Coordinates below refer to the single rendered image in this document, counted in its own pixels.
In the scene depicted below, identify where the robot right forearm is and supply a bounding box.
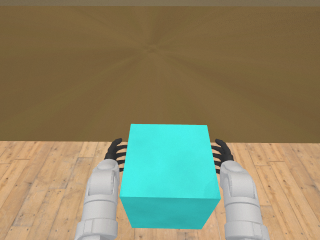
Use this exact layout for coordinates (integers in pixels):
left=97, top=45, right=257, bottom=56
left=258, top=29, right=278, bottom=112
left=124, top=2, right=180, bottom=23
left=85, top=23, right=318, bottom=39
left=219, top=160, right=270, bottom=240

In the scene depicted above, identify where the robot left forearm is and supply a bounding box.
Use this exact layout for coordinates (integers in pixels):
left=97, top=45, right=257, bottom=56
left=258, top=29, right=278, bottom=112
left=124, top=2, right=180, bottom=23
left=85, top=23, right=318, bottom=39
left=74, top=159, right=120, bottom=240

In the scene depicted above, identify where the left robot hand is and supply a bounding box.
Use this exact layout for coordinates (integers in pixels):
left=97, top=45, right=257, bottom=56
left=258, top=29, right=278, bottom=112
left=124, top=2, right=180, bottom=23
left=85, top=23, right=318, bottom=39
left=104, top=138, right=128, bottom=172

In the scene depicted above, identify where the right robot hand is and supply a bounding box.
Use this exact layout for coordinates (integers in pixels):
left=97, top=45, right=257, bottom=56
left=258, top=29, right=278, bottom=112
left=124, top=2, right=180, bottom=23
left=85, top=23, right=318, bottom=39
left=211, top=139, right=234, bottom=175

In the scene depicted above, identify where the carton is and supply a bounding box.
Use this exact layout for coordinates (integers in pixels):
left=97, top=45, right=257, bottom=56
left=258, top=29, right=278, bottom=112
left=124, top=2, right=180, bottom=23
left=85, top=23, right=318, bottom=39
left=119, top=124, right=221, bottom=230

